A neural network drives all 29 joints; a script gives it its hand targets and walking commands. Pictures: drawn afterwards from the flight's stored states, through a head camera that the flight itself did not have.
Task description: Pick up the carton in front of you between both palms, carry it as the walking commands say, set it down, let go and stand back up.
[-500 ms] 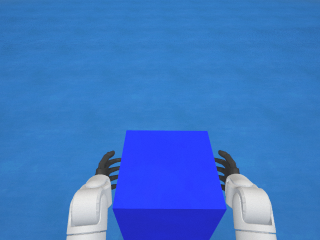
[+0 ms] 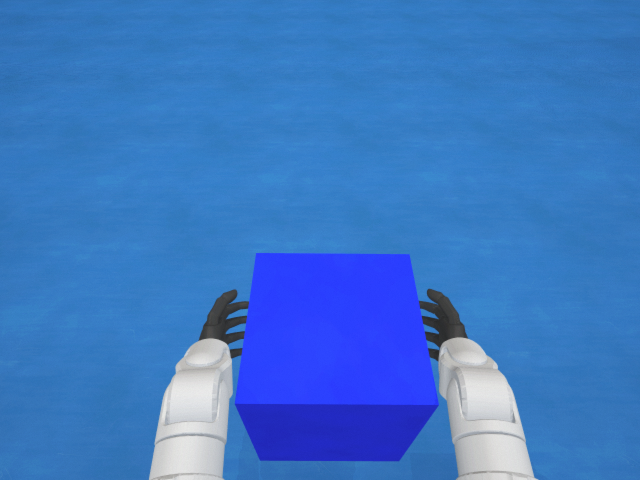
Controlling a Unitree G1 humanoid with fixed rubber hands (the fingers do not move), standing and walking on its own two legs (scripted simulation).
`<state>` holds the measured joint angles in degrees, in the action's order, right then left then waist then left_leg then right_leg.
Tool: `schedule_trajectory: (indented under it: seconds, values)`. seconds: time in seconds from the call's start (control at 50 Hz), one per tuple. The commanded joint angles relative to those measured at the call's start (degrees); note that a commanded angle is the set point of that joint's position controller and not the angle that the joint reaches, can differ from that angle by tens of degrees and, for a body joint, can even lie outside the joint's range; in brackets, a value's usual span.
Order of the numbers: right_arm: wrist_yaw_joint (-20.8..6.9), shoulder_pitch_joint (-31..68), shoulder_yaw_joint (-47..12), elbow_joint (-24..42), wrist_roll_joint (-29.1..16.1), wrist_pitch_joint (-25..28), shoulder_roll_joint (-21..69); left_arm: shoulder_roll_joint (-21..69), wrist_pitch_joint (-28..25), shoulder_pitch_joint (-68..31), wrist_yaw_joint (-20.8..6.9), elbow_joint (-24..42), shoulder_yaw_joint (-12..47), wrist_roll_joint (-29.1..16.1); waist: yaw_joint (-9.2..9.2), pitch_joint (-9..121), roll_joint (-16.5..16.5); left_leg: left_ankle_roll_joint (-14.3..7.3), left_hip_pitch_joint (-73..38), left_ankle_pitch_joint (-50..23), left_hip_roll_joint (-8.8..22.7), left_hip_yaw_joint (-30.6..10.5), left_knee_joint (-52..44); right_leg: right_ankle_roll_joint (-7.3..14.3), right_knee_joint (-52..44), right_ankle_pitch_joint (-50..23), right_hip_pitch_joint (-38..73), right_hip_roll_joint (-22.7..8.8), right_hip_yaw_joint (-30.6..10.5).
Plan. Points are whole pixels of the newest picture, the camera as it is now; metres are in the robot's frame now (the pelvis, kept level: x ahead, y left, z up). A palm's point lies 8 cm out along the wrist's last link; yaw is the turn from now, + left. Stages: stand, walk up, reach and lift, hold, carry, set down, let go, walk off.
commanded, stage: carry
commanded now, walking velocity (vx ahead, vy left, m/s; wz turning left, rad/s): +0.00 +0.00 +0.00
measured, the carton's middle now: (331, 362) +0.31 +0.00 -0.04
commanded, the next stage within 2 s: hold in 0.36 s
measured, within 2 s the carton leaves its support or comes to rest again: neither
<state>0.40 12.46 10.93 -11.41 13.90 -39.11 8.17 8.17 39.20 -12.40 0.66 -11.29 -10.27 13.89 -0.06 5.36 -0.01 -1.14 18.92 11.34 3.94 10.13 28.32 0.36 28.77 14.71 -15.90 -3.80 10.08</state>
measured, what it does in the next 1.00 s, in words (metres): stands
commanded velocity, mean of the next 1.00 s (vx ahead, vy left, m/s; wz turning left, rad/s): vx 0.00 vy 0.00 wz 0.00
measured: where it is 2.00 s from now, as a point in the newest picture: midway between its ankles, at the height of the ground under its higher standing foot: outside the picture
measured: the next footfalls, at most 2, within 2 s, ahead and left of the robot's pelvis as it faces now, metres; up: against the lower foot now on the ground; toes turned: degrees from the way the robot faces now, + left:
none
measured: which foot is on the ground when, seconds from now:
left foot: down 0.00-1.00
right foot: down 0.00-1.00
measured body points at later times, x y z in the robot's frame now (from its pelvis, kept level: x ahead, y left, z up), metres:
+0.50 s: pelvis +0.00 +0.00 +0.01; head -0.02 +0.00 +0.46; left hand +0.29 +0.15 +0.03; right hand +0.29 -0.16 +0.04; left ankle +0.04 +0.11 -0.74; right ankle +0.00 -0.11 -0.74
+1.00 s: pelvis -0.04 +0.01 -0.02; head +0.02 +0.01 +0.42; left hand +0.35 +0.12 -0.02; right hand +0.32 -0.18 -0.02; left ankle +0.04 +0.11 -0.74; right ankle +0.00 -0.11 -0.74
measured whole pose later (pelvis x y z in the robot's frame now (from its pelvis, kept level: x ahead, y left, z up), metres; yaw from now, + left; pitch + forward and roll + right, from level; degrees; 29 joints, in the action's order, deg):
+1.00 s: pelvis -0.04 +0.01 -0.02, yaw -6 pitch -1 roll +0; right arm -3.1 39.4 34.2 -36.1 27.8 -26.4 10.4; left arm 9.5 27.2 -39.4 -3.8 -35.6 -32.9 27.7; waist -0.4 -9.7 -0.9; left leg -1.1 24.0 15.0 -0.8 0.4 40.3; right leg 0.6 40.7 16.4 -23.0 0.9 -0.4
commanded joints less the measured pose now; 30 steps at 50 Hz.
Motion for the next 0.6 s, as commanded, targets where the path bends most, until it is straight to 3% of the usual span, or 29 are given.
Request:
schedule_trajectory:
  seconds: [0.0, 0.1, 0.34, 0.36, 0.38, 0.4, 0.46, 0.5, 0.54, 0.58]
  values:
    - [-11.32, 22.83, -31.98, 4.95, -13.43, 1.20, 49.83, 50.42, -1.34, -22.79, -11.37, 5.12, 32.08, -13.48, 0.04, 13.47, 0.20, 0.10, -6.99, -7.19, 5.84, -6.61, -3.73, 0.29, -4.71, -5.90, 3.00, -5.85, -6.15]
    - [-11.13, 20.58, -31.95, 6.37, -13.50, -1.47, 48.09, 48.62, 1.28, -20.63, -11.21, 6.55, 32.15, -13.76, 0.05, 13.16, 0.15, 0.22, -6.61, -8.78, 5.90, -6.30, -3.25, 0.21, -4.19, -7.62, 3.11, -5.83, -6.01]
    - [-11.17, 21.45, -32.23, 6.85, -13.78, -1.49, 48.09, 48.61, 1.32, -21.53, -11.21, 7.14, 32.36, -14.01, 0.04, 12.65, 0.13, 0.23, -6.35, -8.19, 5.90, -6.34, -3.44, 0.30, -4.39, -7.53, 3.02, -5.82, -6.24]
    - [-11.74, 15.50, -30.51, 6.83, -13.11, -1.90, 49.68, 49.65, 1.96, -15.71, -11.74, 7.75, 30.96, -14.00, 0.01, 5.88, -1.56, -0.66, -19.31, -19.31, -8.84, -13.90, -5.22, 1.48, -8.19, -20.00, 8.97, 8.34, -13.95]
    - [-11.67, 17.77, -30.84, 8.80, -12.74, -1.08, 48.75, 49.22, 1.18, -17.55, -11.57, 9.50, 31.03, -13.06, 0.77, 8.59, -1.85, -0.73, -21.91, -22.86, -7.86, -15.09, -5.09, 1.75, -7.71, -23.44, 9.32, 7.60, -15.24]
    - [-11.84, 17.50, -29.79, 9.01, -11.82, -1.08, 47.86, 48.03, 1.25, -17.16, -11.67, 10.00, 30.15, -12.27, -0.13, 8.50, -1.01, -0.45, -22.49, -19.31, -7.75, -14.93, -5.69, 1.77, -8.56, -19.82, 10.46, 7.23, -15.57]
    - [-11.19, 18.18, -29.67, 7.78, -11.90, -0.44, 47.88, 48.41, 0.83, -18.79, -11.34, 9.36, 31.03, -12.66, 0.25, 8.11, -0.24, 0.14, -23.90, -21.28, -8.08, -15.31, -5.92, 1.51, -8.97, -20.53, 12.08, 7.76, -16.11]
    - [-10.78, 17.02, -27.94, 6.71, -10.57, -0.46, 46.83, 46.60, 0.84, -19.73, -11.67, 10.16, 30.54, -12.42, 0.78, 5.68, -1.44, 0.34, -20.04, -15.71, -8.07, -14.95, -6.74, 1.89, -10.18, -15.49, 15.16, 7.66, -15.67]
    - [-11.07, 19.33, -27.66, 5.87, -10.70, -0.33, 47.28, 47.65, 0.83, -20.91, -11.89, 8.18, 30.10, -12.17, 0.91, 3.90, 0.24, 0.15, -21.05, -12.30, -8.33, -14.67, -7.58, 1.77, -10.20, -12.80, 12.25, 7.40, -15.48]
    - [-11.56, 22.73, -27.70, 5.07, -11.18, -0.10, 47.59, 47.51, 0.69, -22.42, -11.75, 6.46, 28.38, -11.08, -0.24, 2.73, 0.50, -0.06, -20.62, -9.36, -8.29, -14.43, -7.78, 1.75, -10.31, -9.65, 11.21, 7.37, -15.36]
